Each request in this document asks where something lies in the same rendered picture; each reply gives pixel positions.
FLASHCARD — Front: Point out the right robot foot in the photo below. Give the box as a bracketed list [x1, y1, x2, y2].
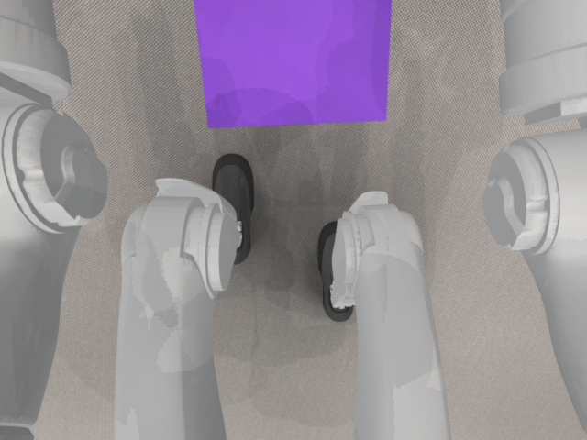
[318, 221, 353, 322]

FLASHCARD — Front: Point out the robot right thigh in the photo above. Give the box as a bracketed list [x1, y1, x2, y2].
[334, 204, 451, 440]

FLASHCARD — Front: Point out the right robot forearm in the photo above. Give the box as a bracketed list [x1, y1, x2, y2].
[499, 0, 587, 128]

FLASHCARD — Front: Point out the left robot upper arm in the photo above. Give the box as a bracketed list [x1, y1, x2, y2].
[0, 103, 108, 440]

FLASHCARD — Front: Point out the right robot upper arm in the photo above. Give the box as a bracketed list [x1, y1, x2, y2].
[482, 127, 587, 434]

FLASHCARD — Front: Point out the carton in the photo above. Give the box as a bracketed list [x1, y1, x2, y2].
[194, 0, 392, 128]

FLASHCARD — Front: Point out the left robot forearm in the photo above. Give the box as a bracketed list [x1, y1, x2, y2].
[0, 0, 72, 108]

